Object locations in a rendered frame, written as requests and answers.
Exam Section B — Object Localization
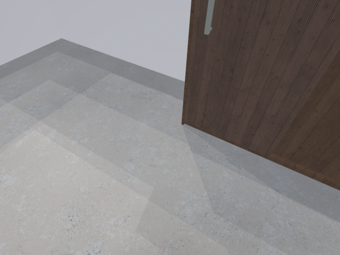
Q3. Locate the wardrobe door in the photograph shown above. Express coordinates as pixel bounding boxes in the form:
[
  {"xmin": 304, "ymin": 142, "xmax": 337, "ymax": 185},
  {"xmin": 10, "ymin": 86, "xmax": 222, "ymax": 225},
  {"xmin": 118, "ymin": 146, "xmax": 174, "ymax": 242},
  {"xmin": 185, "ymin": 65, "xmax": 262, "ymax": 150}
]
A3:
[
  {"xmin": 184, "ymin": 0, "xmax": 340, "ymax": 157},
  {"xmin": 273, "ymin": 49, "xmax": 340, "ymax": 181}
]

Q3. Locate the handle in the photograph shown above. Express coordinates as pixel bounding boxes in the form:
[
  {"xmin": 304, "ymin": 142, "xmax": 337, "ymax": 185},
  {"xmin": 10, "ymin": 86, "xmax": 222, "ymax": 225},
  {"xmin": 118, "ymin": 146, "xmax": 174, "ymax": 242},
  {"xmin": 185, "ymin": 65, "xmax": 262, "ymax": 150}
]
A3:
[{"xmin": 204, "ymin": 0, "xmax": 215, "ymax": 35}]

